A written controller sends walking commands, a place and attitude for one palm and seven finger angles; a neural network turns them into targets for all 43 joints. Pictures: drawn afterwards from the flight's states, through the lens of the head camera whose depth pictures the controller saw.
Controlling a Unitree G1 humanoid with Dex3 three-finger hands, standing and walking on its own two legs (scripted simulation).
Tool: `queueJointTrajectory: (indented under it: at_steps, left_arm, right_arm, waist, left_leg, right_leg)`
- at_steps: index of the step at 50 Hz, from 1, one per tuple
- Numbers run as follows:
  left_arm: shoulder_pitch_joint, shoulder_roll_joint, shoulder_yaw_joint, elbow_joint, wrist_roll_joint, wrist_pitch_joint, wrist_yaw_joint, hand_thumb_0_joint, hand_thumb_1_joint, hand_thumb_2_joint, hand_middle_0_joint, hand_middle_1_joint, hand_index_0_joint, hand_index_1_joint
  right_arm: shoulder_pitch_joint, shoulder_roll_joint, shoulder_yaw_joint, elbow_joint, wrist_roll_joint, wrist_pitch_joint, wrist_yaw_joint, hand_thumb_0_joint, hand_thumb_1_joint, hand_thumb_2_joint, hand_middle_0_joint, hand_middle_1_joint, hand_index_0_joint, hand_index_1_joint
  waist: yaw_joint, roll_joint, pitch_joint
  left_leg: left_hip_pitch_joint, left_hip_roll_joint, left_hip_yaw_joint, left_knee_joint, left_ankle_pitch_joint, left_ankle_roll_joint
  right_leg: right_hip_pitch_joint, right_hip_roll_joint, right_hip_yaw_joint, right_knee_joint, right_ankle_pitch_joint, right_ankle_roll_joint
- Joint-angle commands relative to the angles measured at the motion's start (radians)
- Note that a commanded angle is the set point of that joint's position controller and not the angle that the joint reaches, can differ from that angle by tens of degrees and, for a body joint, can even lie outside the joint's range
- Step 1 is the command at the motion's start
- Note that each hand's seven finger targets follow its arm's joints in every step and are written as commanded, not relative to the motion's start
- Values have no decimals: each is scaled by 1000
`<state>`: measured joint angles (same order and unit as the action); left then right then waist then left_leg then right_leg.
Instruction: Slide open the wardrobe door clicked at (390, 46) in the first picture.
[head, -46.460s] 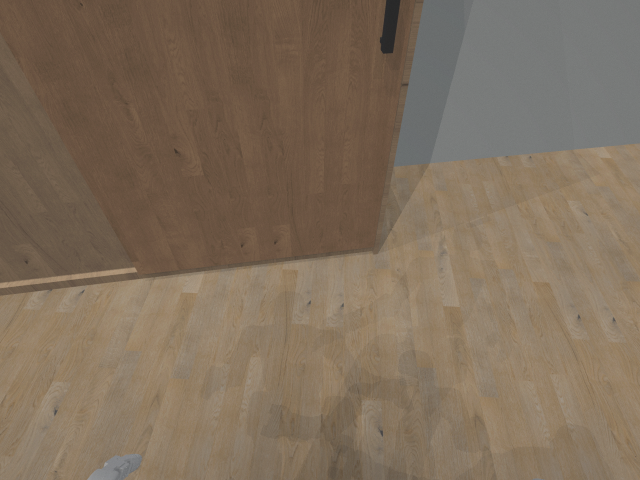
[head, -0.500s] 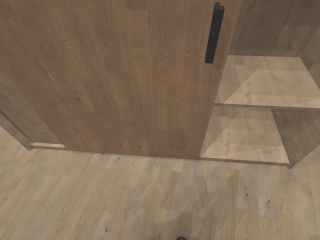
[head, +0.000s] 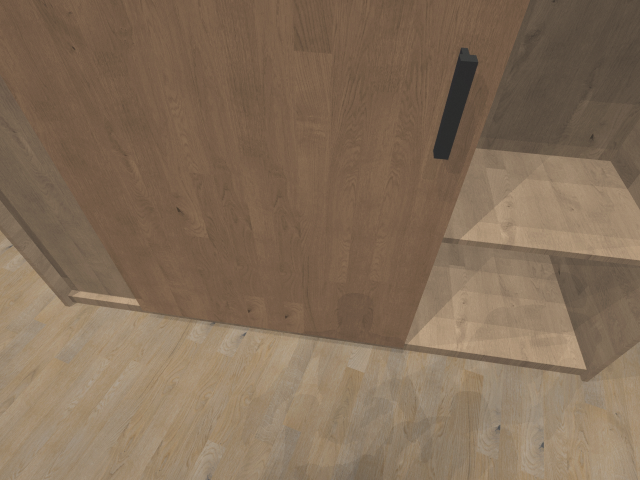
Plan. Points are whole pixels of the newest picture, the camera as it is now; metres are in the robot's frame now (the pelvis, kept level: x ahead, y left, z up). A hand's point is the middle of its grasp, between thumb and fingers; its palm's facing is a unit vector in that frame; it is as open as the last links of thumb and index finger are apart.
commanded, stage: let the arm hang, fingers relaxed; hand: right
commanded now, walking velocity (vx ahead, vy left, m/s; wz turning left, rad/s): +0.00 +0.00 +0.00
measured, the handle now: (452, 105) +0.65 -0.16 +0.16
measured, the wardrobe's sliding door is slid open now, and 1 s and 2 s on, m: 0.59 0.59 0.59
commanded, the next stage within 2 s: look to check the result in 0.06 s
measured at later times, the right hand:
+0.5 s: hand out of the picture +0.05 -0.21 -0.17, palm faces -0.02 +0.96 -0.27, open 7.4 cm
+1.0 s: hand out of the picture +0.07 -0.21 -0.17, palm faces -0.04 +0.96 -0.27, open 7.4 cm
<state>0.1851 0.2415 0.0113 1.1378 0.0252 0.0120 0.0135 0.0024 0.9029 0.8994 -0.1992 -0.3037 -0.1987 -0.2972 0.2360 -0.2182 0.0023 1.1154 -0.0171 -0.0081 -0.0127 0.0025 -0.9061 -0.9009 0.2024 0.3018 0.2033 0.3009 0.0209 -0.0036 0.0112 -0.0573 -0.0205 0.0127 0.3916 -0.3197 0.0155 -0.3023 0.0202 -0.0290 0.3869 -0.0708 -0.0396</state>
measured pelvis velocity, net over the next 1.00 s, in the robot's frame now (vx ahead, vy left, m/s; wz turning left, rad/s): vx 0.03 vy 0.01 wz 0.02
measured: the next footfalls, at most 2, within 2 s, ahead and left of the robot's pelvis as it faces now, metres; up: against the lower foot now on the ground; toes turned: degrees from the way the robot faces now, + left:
none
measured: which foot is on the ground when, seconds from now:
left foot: down 0.00-1.00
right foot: down 0.00-1.00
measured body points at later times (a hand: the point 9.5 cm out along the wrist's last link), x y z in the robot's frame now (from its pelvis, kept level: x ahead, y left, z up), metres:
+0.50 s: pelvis +0.02 +0.01 +0.00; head +0.05 +0.01 +0.45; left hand +0.07 +0.27 -0.15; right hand +0.05 -0.26 -0.15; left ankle -0.07 +0.11 -0.74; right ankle +0.09 -0.09 -0.74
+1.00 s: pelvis +0.03 +0.01 +0.00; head +0.05 +0.00 +0.45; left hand +0.09 +0.28 -0.14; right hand +0.07 -0.26 -0.15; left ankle -0.07 +0.11 -0.74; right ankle +0.09 -0.09 -0.74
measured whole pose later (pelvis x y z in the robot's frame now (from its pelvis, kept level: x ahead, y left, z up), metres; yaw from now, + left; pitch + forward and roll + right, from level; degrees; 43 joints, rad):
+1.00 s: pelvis +0.03 +0.01 +0.00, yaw +1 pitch -1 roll +0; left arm 0.10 0.27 0.00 1.14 0.02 0.00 0.01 0.00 0.90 0.90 -0.20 -0.30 -0.20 -0.30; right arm 0.19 -0.27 -0.01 1.13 -0.01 -0.01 -0.01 0.00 -0.90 -0.90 0.20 0.30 0.21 0.30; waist 0.01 0.02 0.05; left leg 0.03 -0.02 -0.01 0.29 -0.31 0.02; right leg -0.24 0.02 -0.04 0.37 -0.11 -0.03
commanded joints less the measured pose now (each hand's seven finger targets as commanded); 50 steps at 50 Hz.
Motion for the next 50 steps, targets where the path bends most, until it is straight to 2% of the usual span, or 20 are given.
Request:
queueJointTrajectory:
  at_steps: [1,3,6,7,11,12,13,16,17,21,27,30,31,37,39,44,46,47,50]
  left_arm:
    - [-11,133,21,-37,-5,-20,14,0,900,900,-200,-300,-200,-300]
    - [-11,135,21,-37,-6,-23,16,0,900,900,-200,-300,-200,-300]
    - [-12,138,20,-31,-6,-22,17,0,900,900,-200,-300,-200,-300]
    - [-13,146,22,-34,-9,-24,17,0,900,900,-200,-300,-200,-300]
    - [-15,144,21,-29,-8,-25,19,0,900,900,-200,-300,-200,-300]
    - [-18,151,23,-33,-10,-26,20,0,900,900,-200,-300,-200,-300]
    - [-21,151,23,-32,-9,-26,21,0,900,900,-200,-300,-200,-300]
    - [-25,153,23,-30,-10,-24,21,0,900,900,-200,-300,-200,-300]
    - [-31,163,25,-34,-11,-24,21,0,900,900,-200,-300,-200,-300]
    - [-45,173,26,-35,-11,-24,21,0,900,900,-200,-300,-200,-300]
    - [-70,183,25,-43,-14,-24,19,0,900,900,-200,-300,-200,-300]
    - [-84,190,24,-43,-12,-23,18,0,900,900,-200,-300,-200,-300]
    - [-87,192,25,-44,-12,-23,17,0,900,900,-200,-300,-200,-300]
    - [-101,203,23,-48,-13,-27,17,0,900,900,-200,-300,-200,-300]
    - [-99,201,23,-47,-13,-27,17,0,900,900,-200,-300,-200,-300]
    - [-106,203,20,-43,-13,-25,15,0,900,900,-200,-300,-200,-300]
    - [-104,206,21,-45,-13,-27,16,0,900,900,-200,-300,-200,-300]
    - [-101,206,20,-46,-14,-27,16,0,900,900,-200,-300,-200,-300]
    - [-95,207,20,-43,-14,-28,16,0,900,900,-200,-300,-200,-300]
  right_arm:
    - [56,-156,-28,-11,5,-11,-15,0,-900,-900,200,300,200,300]
    - [47,-156,-29,-15,5,-13,-17,0,-900,-900,200,300,200,300]
    - [32,-153,-31,-15,6,-12,-18,0,-900,-900,200,300,200,300]
    - [35,-164,-34,-17,5,-15,-19,0,-900,-900,200,300,200,300]
    - [20,-160,-35,-17,8,-15,-20,0,-900,-900,200,300,200,300]
    - [21,-170,-37,-19,6,-17,-22,0,-900,-900,200,300,200,300]
    - [13,-164,-36,-19,7,-16,-22,0,-900,-900,200,300,200,300]
    - [12,-165,-36,-17,8,-14,-22,0,-900,-900,200,300,200,300]
    - [16,-175,-38,-18,6,-16,-23,0,-900,-900,200,300,200,300]
    - [4,-180,-37,-17,7,-15,-21,0,-900,-900,200,300,200,300]
    - [3,-196,-36,-18,5,-17,-21,0,-900,-900,200,300,200,300]
    - [-8,-199,-34,-15,6,-16,-18,0,-900,-900,200,300,200,300]
    - [-10,-202,-35,-17,5,-17,-18,0,-900,-900,200,300,200,300]
    - [-9,-217,-37,-19,5,-20,-19,0,-900,-900,200,300,200,300]
    - [-20,-218,-36,-19,6,-19,-19,0,-900,-900,200,300,200,300]
    - [-18,-218,-35,-15,6,-15,-15,0,-900,-900,200,300,200,300]
    - [-21,-221,-35,-16,6,-17,-15,0,-900,-900,200,300,200,300]
    - [-13,-223,-36,-18,5,-18,-16,0,-900,-900,200,300,200,300]
    - [-19,-221,-35,-19,8,-18,-17,0,-900,-900,200,300,200,300]
  waist:
    - [-15,-22,31]
    - [-14,-15,24]
    - [-11,-13,24]
    - [-15,5,9]
    - [-12,-12,-19]
    - [-13,13,-23]
    - [-10,1,-16]
    - [-10,-3,-18]
    - [-13,15,-23]
    - [-10,-1,-13]
    - [-12,25,-26]
    - [-11,7,-9]
    - [-9,17,-1]
    - [-16,13,-38]
    - [-12,15,-28]
    - [-14,-12,-10]
    - [-14,-6,-13]
    - [-17,16,-31]
    - [-14,19,-33]
  left_leg:
    - [-157,119,-83,-119,48,33]
    - [-147,125,-83,-125,89,30]
    - [-137,124,-85,-131,98,29]
    - [-125,125,-82,-132,126,25]
    - [-97,132,-81,-128,185,23]
    - [-89,132,-82,-126,234,17]
    - [-91,136,-77,-123,241,20]
    - [-89,134,-80,-128,221,21]
    - [-87,133,-80,-129,248,18]
    - [-90,134,-84,-137,218,22]
    - [-84,137,-84,-140,255,14]
    - [-94,139,-87,-149,213,18]
    - [-97,137,-87,-153,205,19]
    - [-70,145,-90,-151,276,11]
    - [-67,146,-87,-149,284,11]
    - [-78,143,-87,-164,194,18]
    - [-73,144,-88,-163,219,17]
    - [-63,144,-87,-160,243,14]
    - [-58,147,-83,-158,260,13]
  right_leg:
    - [148,-125,153,-58,-10,-5]
    - [159,-127,146,-41,38,-5]
    - [162,-126,144,-39,45,-2]
    - [172,-127,142,-28,69,-4]
    - [185,-129,136,-14,105,-5]
    - [189,-129,133,-1,137,-6]
    - [190,-131,131,-2,140,-5]
    - [197,-133,134,-8,127,-6]
    - [207,-134,132,1,150,-7]
    - [211,-138,136,-12,132,-8]
    - [235,-140,132,-8,163,-10]
    - [233,-142,134,-26,128,-7]
    - [231,-142,135,-30,121,-6]
    - [250,-141,128,-14,176,-7]
    - [244,-141,128,-18,180,-6]
    - [241,-143,135,-41,128,-3]
    - [242,-143,134,-38,147,-3]
    - [251,-144,133,-29,169,-6]
    - [251,-143,129,-29,173,-5]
